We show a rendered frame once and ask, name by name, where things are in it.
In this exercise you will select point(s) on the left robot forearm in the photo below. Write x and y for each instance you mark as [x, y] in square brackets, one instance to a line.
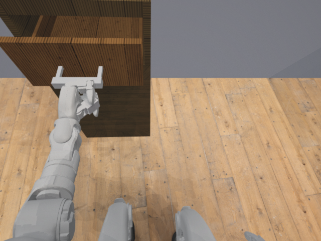
[60, 170]

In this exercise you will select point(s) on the cabinet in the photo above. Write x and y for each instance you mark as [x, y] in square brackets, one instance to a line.
[124, 110]

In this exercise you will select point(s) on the robot left upper arm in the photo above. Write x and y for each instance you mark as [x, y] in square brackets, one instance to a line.
[46, 220]

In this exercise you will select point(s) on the drawer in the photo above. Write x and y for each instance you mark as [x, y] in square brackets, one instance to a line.
[80, 44]

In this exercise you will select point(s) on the robot right shin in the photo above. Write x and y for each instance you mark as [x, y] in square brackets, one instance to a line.
[182, 239]

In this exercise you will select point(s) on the robot left hand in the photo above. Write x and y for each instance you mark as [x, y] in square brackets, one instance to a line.
[72, 105]

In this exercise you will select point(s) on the right robot thigh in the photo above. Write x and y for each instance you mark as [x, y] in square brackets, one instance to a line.
[191, 226]

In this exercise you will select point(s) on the handle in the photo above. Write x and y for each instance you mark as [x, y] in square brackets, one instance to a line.
[59, 81]

